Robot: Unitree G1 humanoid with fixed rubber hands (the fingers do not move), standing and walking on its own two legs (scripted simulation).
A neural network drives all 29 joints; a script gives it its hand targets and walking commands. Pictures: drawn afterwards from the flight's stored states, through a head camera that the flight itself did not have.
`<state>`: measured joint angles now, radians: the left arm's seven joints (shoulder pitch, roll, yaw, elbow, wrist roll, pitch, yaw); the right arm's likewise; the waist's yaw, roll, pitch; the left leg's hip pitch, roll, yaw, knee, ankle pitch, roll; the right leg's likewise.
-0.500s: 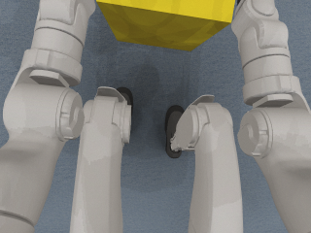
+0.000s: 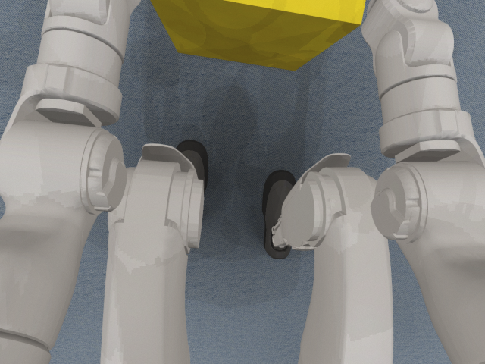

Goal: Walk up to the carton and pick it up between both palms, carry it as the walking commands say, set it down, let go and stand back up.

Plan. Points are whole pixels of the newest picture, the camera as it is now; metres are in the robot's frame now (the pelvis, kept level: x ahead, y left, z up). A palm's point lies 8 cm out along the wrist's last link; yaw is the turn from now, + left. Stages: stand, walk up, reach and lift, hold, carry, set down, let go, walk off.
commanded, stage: set down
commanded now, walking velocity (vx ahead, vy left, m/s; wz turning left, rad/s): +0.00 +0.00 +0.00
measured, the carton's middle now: out of the picture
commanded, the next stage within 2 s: none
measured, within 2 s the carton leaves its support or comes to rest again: rests again in 1.80 s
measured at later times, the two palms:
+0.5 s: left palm out of the picture +0.55 +0.19 -0.18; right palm out of the picture +0.55 -0.11 -0.17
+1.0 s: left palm out of the picture +0.55 +0.20 -0.18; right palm out of the picture +0.56 -0.12 -0.18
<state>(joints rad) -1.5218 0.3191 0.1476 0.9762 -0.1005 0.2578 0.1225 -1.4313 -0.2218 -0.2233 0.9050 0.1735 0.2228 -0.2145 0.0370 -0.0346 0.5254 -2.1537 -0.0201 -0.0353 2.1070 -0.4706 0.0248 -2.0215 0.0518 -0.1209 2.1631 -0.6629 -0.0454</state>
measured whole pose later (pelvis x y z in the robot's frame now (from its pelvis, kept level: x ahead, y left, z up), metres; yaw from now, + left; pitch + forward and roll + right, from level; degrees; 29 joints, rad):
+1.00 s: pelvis +0.00 +0.00 -0.02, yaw +0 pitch +30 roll -4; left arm -1.53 0.33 0.28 1.00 -0.03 0.25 -0.03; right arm -1.43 -0.22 -0.33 0.91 0.10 0.21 -0.05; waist 0.04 -0.02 0.51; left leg -2.21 -0.02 -0.04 2.17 -0.49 0.02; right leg -2.07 0.06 -0.12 2.23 -0.68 -0.05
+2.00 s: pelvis +0.01 +0.00 -0.02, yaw -1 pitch +31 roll -4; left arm -1.50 0.38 0.18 1.09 -0.07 0.13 0.10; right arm -1.44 -0.24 -0.22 0.95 0.06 0.13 -0.13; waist 0.03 -0.01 0.52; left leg -2.21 -0.02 -0.03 2.19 -0.51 0.02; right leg -2.07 0.07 -0.12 2.24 -0.71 -0.05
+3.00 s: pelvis -0.01 +0.00 +0.12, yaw +1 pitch +28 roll -3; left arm -1.48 0.45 0.17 0.78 -0.15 0.43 0.09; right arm -1.44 -0.32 -0.18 0.66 0.14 0.47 -0.19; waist 0.02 -0.01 0.52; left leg -1.79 -0.03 -0.03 1.70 -0.40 0.02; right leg -1.70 0.07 -0.07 1.76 -0.56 -0.05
